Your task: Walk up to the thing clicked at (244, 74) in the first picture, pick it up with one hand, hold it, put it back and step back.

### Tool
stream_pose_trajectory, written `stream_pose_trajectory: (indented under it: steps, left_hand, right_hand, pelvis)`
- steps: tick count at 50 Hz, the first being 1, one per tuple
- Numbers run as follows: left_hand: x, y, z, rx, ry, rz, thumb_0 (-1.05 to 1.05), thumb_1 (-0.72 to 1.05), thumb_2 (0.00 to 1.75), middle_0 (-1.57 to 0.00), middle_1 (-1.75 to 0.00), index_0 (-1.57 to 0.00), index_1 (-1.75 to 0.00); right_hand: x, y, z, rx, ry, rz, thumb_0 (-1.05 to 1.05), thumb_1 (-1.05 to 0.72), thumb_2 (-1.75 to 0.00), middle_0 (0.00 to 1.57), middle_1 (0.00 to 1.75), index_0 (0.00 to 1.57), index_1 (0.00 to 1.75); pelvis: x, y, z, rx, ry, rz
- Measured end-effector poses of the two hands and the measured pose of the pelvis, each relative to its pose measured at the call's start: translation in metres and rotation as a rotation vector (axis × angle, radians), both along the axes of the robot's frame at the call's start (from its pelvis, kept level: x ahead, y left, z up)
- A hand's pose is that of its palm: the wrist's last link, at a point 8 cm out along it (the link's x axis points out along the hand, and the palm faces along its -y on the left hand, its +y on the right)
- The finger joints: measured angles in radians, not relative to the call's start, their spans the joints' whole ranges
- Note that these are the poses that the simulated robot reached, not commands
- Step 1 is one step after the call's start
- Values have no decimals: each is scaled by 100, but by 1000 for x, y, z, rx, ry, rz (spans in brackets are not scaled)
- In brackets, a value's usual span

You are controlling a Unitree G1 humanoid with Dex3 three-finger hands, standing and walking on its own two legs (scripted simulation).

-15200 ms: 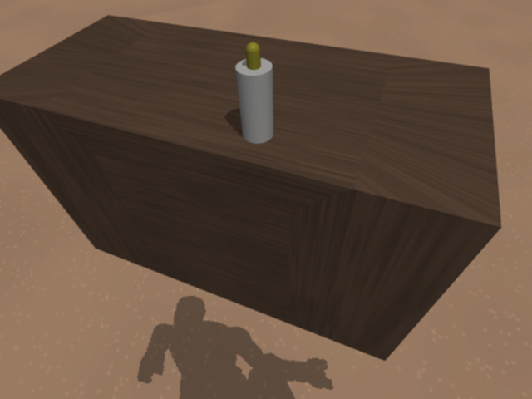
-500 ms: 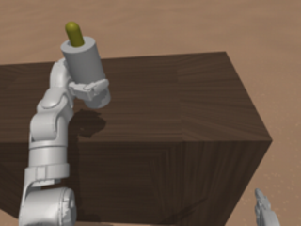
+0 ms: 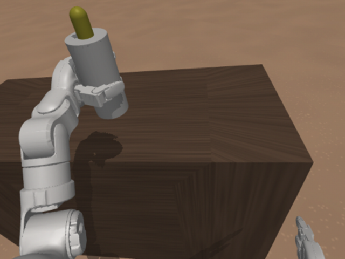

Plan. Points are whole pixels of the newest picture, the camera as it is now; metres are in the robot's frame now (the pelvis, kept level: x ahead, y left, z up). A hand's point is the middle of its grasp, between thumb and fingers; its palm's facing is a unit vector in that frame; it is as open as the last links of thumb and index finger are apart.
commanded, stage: lift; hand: left
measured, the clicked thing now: (97, 67) +0.36 +0.16 +0.33
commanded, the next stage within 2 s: hold in 0.14 s
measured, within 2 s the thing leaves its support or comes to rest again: neither
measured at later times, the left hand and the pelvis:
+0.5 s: hand (91, 73) +0.34 +0.17 +0.32, palm faces +0.06 -1.00 -0.03, open 9.7 cm; pelvis +0.00 +0.01 +0.00, yaw +0 degrees
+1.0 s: hand (90, 72) +0.32 +0.16 +0.33, palm faces +0.06 -1.00 -0.04, open 9.7 cm; pelvis -0.01 +0.00 +0.00, yaw +0 degrees
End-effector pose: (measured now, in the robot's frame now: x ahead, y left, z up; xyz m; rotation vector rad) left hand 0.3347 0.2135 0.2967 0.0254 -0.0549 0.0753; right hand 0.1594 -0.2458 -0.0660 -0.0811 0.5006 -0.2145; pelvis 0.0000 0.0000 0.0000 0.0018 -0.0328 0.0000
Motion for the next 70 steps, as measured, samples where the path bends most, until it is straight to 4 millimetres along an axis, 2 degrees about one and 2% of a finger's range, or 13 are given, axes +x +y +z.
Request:
stream_pose_trajectory:
  steps: [22,35,51,70]
  left_hand:
    - [-17,7,23,7,-17,-14,0,-38,114,-73,-102,-75,-103]
    - [-24,4,35,16,-23,-22,0,-38,114,-73,-102,-75,-103]
    - [-36,0,35,22,-11,-21,0,-38,114,-73,-102,-75,-103]
    - [-40,2,38,14,-16,-26,0,-38,114,-72,-103,-75,-103]
  right_hand:
    - [0,10,-2,18,-30,19,-1,53,-6,5,5,5,5]
    - [1,14,-3,37,-42,35,-1,53,-6,5,5,5,5]
    - [5,11,-4,49,-49,49,-1,53,-6,5,5,5,5]
    - [-4,9,-5,34,-49,27,-1,53,-6,5,5,5,5]
  pelvis:
    - [-4,6,-2,-3,-3,0]
    - [-5,7,-3,-3,0,-4]
    - [-6,4,-5,1,-2,1]
    - [-12,5,-7,0,-4,-1]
